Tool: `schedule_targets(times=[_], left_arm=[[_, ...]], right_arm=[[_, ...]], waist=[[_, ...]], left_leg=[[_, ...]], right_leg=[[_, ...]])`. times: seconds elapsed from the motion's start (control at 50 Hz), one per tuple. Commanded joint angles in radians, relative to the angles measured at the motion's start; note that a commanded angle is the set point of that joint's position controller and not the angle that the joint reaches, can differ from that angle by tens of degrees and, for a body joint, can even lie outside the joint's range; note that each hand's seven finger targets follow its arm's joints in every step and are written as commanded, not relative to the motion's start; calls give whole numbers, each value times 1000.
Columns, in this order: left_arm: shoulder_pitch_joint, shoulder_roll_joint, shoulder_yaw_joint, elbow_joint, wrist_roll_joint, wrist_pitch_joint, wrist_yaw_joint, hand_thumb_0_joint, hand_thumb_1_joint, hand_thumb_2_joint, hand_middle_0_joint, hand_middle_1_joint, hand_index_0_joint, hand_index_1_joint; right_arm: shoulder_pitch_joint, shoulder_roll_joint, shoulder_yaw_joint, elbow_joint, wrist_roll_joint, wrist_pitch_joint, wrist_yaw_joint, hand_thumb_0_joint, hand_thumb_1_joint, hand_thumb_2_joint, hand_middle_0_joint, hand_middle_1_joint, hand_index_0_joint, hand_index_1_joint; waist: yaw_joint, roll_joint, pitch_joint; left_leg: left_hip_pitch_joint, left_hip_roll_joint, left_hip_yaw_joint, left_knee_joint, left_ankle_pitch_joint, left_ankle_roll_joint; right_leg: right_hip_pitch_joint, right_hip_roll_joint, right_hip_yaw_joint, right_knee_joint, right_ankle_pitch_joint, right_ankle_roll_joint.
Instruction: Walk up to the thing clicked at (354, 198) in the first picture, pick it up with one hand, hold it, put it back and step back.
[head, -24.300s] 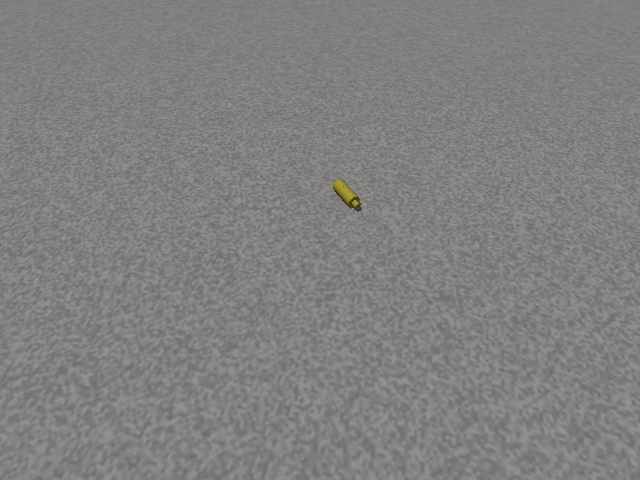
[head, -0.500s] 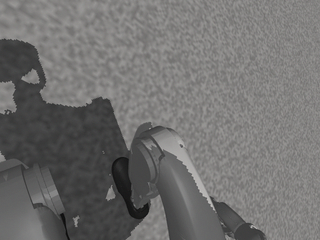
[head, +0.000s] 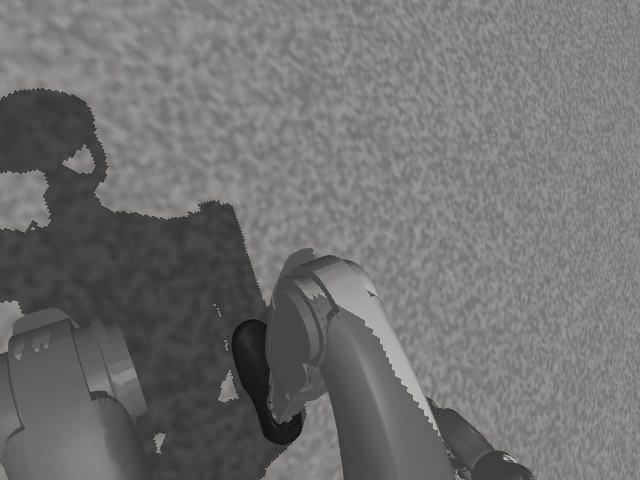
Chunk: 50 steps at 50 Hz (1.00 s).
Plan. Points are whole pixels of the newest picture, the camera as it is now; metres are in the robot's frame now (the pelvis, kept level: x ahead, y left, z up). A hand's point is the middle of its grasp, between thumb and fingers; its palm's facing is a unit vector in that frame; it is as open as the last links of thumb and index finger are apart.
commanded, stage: settle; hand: left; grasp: from above
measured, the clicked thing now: out of the picture +0.45 +0.39 -0.27
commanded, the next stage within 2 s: lift in 0.58 s
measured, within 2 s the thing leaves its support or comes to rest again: neither
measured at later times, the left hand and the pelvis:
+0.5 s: hand out of the picture +0.42 +0.40 -0.15, palm faces -0.48 -0.13 -0.87, open 8.4 cm; pelvis +0.00 +0.00 +0.02, yaw +4 degrees
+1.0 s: hand out of the picture +0.40 +0.40 -0.08, palm faces -0.49 -0.16 -0.86, open 8.4 cm; pelvis -0.01 +0.00 +0.06, yaw +7 degrees
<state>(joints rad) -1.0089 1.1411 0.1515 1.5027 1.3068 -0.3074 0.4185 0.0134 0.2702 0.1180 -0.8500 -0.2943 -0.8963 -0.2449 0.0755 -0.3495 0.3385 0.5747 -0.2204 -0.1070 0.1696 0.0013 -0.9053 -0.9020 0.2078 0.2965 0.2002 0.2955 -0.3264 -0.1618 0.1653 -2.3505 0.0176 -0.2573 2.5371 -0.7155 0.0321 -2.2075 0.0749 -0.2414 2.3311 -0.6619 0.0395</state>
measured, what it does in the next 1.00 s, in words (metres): rises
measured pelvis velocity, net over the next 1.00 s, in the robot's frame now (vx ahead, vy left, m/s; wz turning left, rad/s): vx -0.01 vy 0.00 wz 0.12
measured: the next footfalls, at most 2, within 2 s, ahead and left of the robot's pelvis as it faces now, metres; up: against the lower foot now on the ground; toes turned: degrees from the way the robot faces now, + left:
none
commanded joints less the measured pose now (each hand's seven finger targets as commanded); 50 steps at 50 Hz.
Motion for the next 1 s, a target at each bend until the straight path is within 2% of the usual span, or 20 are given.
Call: schedule_targets(times=[0.0, 0.02, 0.08, 0.16, 0.26, 0.3, 0.38, 0.44, 0.5, 0.54, 0.6, 0.64, 0.7, 0.72, 0.74, 0.78, 0.82, 0.88, 0.94, 0.98], left_arm=[[-281, 352, 59, -284, -31, 13, 45, 0, 869, 343, -1172, -366, -1207, -332], [-288, 329, 60, -297, -40, 16, 37, 0, 882, 347, -1175, -369, -1212, -334], [-309, 299, 59, -363, -49, 31, 6, 0, 929, 347, -1213, -358, -1249, -324], [-294, 180, 0, -354, -67, 55, -45, 0, 993, 368, -1255, -377, -1295, -339], [-304, 127, -30, -360, -95, 79, -122, 0, 1010, 325, -1270, -347, -1314, -305], [-294, 98, -45, -383, -107, 80, -151, 0, 1003, 326, -1280, -340, -1320, -302], [-305, 133, -14, -448, -130, 72, -193, 0, 1008, 331, -1277, -357, -1320, -316], [-303, 152, 3, -452, -126, 59, -213, 0, 982, 318, -1269, -348, -1308, -310], [-325, 199, 48, -510, -119, 40, -207, 0, 984, 344, -1279, -330, -1311, -299], [-327, 195, 49, -505, -109, 35, -207, 0, 979, 334, -1258, -347, -1298, -309], [-340, 219, 69, -527, -101, 33, -197, 0, 968, 362, -1260, -333, -1291, -303], [-337, 196, 55, -532, -105, 36, -200, 0, 967, 333, -1290, -367, -1330, -328], [-306, 175, 48, -528, -111, 54, -215, 0, 881, 370, -1179, -302, -1220, -273], [-288, 166, 45, -509, -115, 65, -220, 0, 919, 329, -1238, -370, -1277, -330], [-292, 147, 32, -528, -124, 72, -228, 0, 950, 403, -1244, -380, -1277, -346], [-282, 151, 44, -555, -148, 88, -241, 0, 976, 411, -1258, -390, -1293, -354], [-237, 112, 26, -549, -178, 105, -268, 0, 998, 449, -1289, -394, -1318, -365], [-193, 105, 29, -604, -197, 116, -308, 0, 1004, 399, -1290, -357, -1320, -325], [-191, 114, 42, -704, -212, 105, -344, 0, 1005, 378, -1283, -354, -1319, -318], [-129, 69, 36, -694, -237, 98, -364, 0, 991, 399, -1283, -351, -1313, -320]], right_arm=[[177, -334, -149, 7, 15, 6, -10, 0, -902, -900, 200, 300, 199, 300], [183, -334, -160, 4, 18, 5, -7, 0, -900, -899, 200, 300, 199, 300], [185, -322, -190, 5, 33, 9, -3, 0, -897, -898, 200, 299, 199, 299], [200, -294, -216, 18, 52, 22, 4, 0, -895, -897, 200, 299, 199, 299], [227, -291, -239, 13, 74, 51, -8, 0, -894, -896, 200, 299, 200, 299], [244, -272, -242, 13, 81, 64, -13, 0, -898, -898, 200, 300, 199, 300], [260, -268, -249, 5, 91, 90, -28, 0, -899, -898, 200, 300, 199, 300], [270, -254, -249, 1, 95, 107, -38, 0, -904, -900, 200, 300, 199, 300], [261, -252, -249, -7, 99, 126, -48, 0, -901, -898, 200, 300, 199, 300], [266, -255, -253, -9, 98, 132, -53, 0, -898, -897, 200, 300, 200, 300], [265, -247, -255, -7, 99, 142, -61, 0, -897, -896, 200, 300, 200, 300], [264, -239, -258, -4, 99, 146, -66, 0, -931, -911, 199, 300, 199, 300], [278, -234, -270, 9, 107, 147, -69, 0, -878, -889, 201, 299, 200, 299], [279, -242, -279, 5, 110, 150, -71, 0, -928, -909, 199, 300, 199, 300], [284, -231, -280, 5, 113, 152, -72, 0, -907, -902, 200, 300, 200, 300], [290, -229, -292, 8, 121, 158, -74, 0, -906, -902, 200, 300, 200, 300], [301, -222, -304, 12, 130, 161, -77, 0, -908, -903, 200, 300, 200, 300], [302, -225, -323, 9, 141, 170, -84, 0, -908, -903, 200, 300, 200, 300], [304, -212, -336, 8, 151, 183, -93, 0, -905, -901, 200, 300, 200, 300], [307, -201, -342, 11, 159, 188, -97, 0, -907, -902, 200, 300, 200, 300]], waist=[[10, 779, -795], [2, 765, -788], [26, 785, -799], [22, 735, -794], [22, 638, -770], [23, 612, -805], [43, 581, -884], [48, 566, -880], [76, 620, -916], [66, 611, -901], [75, 626, -927], [75, 627, -938], [92, 666, -953], [92, 651, -942], [87, 641, -954], [103, 641, -991], [105, 597, -973], [126, 584, -979], [149, 615, -1067], [144, 573, -1027]], left_leg=[[691, 47, 65, -281, 408, -48], [679, 44, 64, -283, 393, -48], [704, 41, 62, -318, 347, -50], [652, 36, 77, -338, 284, -36], [604, 23, 82, -364, 247, -25], [614, 20, 99, -359, 269, -19], [634, 11, 117, -347, 347, -15], [617, 8, 129, -349, 341, -13], [638, 1, 135, -369, 322, -19], [642, -2, 134, -372, 312, -17], [648, -3, 147, -387, 286, -14], [665, 0, 144, -405, 263, -13], [719, 2, 136, -448, 267, -16], [709, -2, 134, -452, 259, -16], [714, 2, 137, -465, 253, -12], [712, -4, 149, -480, 261, -7], [714, -5, 155, -494, 265, -2], [760, -9, 148, -521, 299, -6], [856, -5, 143, -546, 377, -9], [852, -8, 140, -576, 364, -5]], right_leg=[[291, 26, -31, -155, 313, -83], [277, 25, -33, -157, 302, -85], [226, 17, -25, -164, 259, -85], [206, 14, -13, -177, 234, -82], [200, 3, 2, -210, 217, -85], [246, 4, 14, -224, 238, -80], [311, 1, 28, -237, 291, -79], [339, 1, 42, -248, 279, -81], [320, -3, 45, -242, 253, -88], [305, -3, 45, -255, 242, -90], [316, -4, 53, -266, 225, -89], [299, -5, 54, -269, 206, -89], [286, -9, 54, -270, 207, -87], [269, -9, 52, -279, 198, -92], [290, -6, 56, -289, 201, -87], [324, -11, 66, -304, 211, -84], [338, -13, 73, -331, 211, -83], [334, -19, 82, -350, 215, -92], [351, -21, 95, -355, 249, -88], [359, -26, 102, -383, 240, -84]])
